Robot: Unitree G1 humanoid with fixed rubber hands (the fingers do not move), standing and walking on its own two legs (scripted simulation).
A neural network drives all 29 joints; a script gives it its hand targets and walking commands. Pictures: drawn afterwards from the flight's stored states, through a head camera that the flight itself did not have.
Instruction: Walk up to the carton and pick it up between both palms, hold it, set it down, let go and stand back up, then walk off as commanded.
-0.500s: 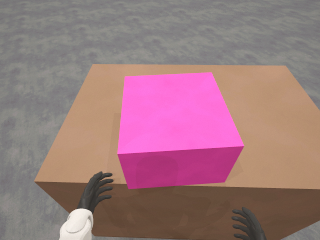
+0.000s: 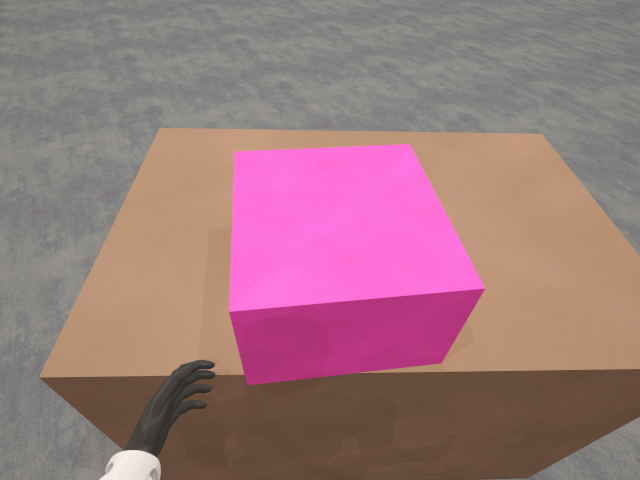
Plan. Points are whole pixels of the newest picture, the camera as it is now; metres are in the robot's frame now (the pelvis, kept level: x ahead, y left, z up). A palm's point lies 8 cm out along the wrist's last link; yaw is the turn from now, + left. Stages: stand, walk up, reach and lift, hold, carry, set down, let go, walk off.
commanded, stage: stand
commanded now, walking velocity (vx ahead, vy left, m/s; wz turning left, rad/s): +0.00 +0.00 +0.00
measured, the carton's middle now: (335, 254) +0.43 +0.00 +0.04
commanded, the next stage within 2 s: walk off in 1.74 s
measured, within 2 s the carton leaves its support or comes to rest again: neither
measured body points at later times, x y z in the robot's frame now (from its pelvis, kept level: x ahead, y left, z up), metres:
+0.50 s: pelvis +0.01 -0.01 +0.00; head +0.00 +0.01 +0.45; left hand +0.20 +0.21 -0.01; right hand +0.11 -0.31 -0.10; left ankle +0.00 +0.13 -0.73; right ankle +0.04 -0.11 -0.73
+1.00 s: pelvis +0.01 -0.01 +0.00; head +0.00 +0.01 +0.45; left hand +0.20 +0.21 -0.01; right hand +0.11 -0.30 -0.09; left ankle +0.00 +0.13 -0.73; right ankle +0.04 -0.11 -0.73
